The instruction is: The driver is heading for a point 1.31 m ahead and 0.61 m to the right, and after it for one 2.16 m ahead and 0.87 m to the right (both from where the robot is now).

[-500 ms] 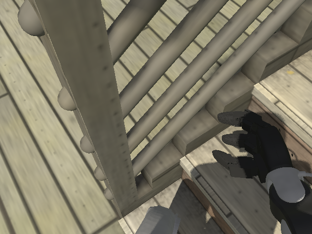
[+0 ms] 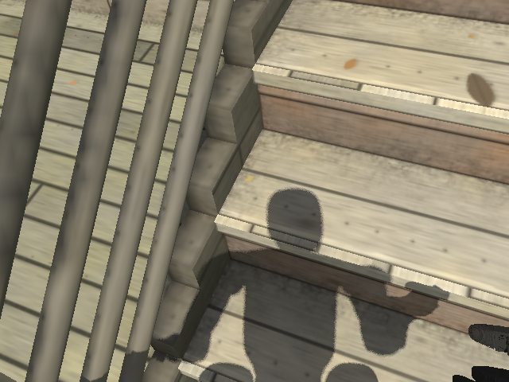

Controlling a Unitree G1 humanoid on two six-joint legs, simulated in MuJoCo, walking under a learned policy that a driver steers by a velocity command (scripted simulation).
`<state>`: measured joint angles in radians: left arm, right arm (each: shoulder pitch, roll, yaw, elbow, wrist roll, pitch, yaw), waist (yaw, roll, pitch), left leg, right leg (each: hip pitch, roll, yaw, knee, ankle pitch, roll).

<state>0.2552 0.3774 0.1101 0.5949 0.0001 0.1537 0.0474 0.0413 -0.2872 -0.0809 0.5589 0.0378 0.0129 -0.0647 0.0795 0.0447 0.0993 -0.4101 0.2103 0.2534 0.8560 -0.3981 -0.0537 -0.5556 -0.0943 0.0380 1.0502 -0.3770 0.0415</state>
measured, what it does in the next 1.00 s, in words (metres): steps on the spot, turning right: right foot, then left foot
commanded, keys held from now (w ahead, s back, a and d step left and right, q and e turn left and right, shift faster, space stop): e+shift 0.44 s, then shift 0.56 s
